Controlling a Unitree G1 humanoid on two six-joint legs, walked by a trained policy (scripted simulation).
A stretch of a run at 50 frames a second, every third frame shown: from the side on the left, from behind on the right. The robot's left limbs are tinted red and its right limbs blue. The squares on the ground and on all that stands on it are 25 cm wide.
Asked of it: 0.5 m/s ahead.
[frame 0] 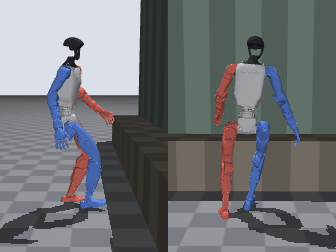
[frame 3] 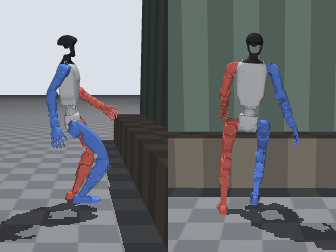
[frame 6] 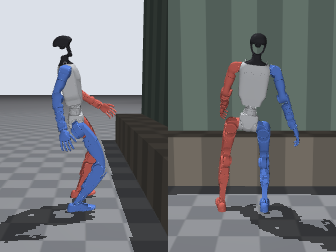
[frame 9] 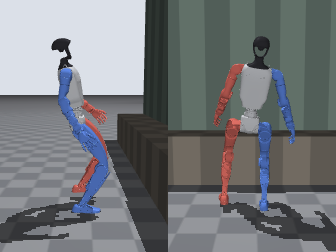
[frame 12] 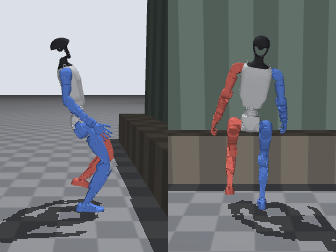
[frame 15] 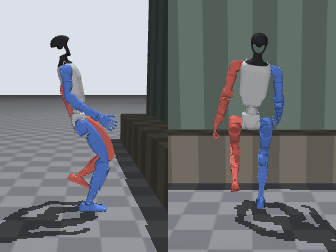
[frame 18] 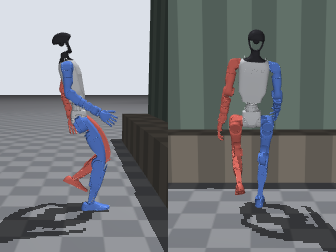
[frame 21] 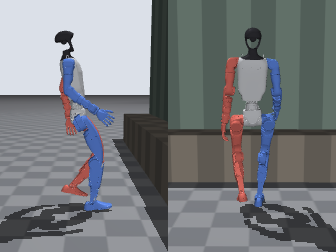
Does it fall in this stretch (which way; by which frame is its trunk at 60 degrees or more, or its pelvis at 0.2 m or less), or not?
no
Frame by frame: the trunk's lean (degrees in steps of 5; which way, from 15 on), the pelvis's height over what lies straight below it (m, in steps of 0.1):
0: 10, 0.7
3: 5, 0.7
6: 15 backward and to its right, 0.7
9: 15 backward and to its right, 0.7
12: 20 backward and to its right, 0.7
15: 20 backward, 0.7
18: 15 backward, 0.8
21: 10, 0.8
